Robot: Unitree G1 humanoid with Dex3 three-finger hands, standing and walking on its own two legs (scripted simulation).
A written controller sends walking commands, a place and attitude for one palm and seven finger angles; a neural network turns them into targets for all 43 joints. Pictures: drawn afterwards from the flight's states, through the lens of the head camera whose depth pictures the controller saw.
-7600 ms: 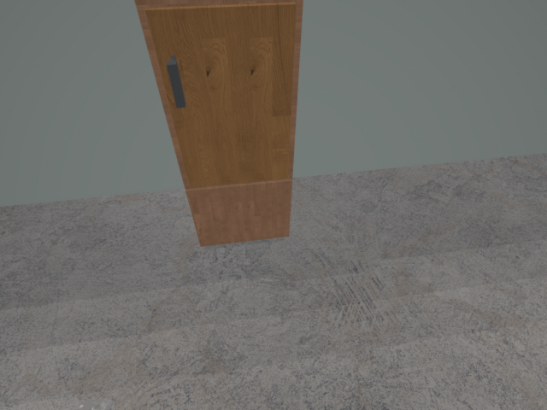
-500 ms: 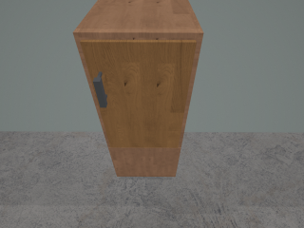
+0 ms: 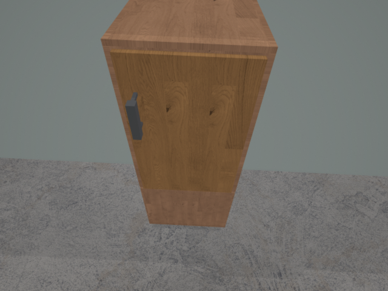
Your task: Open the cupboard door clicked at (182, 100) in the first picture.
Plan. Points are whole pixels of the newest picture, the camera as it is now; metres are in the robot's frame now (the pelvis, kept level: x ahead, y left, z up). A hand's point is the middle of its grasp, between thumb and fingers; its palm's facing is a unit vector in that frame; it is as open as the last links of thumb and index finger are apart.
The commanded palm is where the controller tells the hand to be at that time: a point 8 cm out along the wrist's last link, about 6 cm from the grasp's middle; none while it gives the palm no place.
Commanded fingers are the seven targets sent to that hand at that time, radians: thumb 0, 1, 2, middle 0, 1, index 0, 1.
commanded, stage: come to a stop and stand still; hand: left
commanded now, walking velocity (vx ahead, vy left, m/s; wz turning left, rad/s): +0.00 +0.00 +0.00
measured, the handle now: (136, 116) +0.54 +0.20 +0.05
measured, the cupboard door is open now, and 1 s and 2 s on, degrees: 0 0 0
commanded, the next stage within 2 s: look again from close up in 0.32 s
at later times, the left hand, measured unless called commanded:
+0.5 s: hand out of the picture +0.00 +0.16 -0.18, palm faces +0.03 -0.99 -0.16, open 7.4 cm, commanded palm none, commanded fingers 0.00 0.90 0.90 -0.20 -0.30 -0.20 -0.30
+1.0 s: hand out of the picture -0.02 +0.15 -0.18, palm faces +0.04 -0.99 -0.13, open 7.4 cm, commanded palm none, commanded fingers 0.00 0.90 0.90 -0.20 -0.30 -0.20 -0.30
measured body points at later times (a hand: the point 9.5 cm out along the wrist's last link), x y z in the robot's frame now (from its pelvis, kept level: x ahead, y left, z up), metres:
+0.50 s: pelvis +0.01 +0.01 +0.00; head +0.01 +0.01 +0.45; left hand +0.00 +0.22 -0.16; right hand -0.01 -0.20 -0.16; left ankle +0.00 +0.09 -0.74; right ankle +0.00 -0.11 -0.74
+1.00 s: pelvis +0.01 +0.01 +0.00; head +0.01 +0.01 +0.45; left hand -0.02 +0.20 -0.16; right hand -0.02 -0.20 -0.16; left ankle +0.00 +0.09 -0.74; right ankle +0.00 -0.11 -0.74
